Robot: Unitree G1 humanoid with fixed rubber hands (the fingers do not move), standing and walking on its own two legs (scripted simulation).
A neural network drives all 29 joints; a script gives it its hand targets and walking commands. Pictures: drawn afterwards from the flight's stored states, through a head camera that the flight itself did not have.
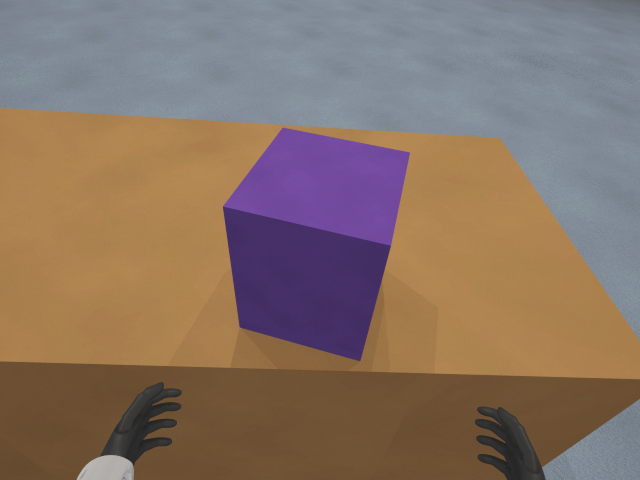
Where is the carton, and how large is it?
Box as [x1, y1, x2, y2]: [223, 128, 409, 360]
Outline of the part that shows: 282,128 223,206 239,325 243,328 360,360 390,247 409,152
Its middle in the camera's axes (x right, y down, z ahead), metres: +0.00 +0.01 +0.60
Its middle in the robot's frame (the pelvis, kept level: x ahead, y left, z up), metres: +0.46 +0.02 +0.06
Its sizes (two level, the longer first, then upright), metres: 0.210 0.200 0.250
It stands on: a pedestal, 0.70 m high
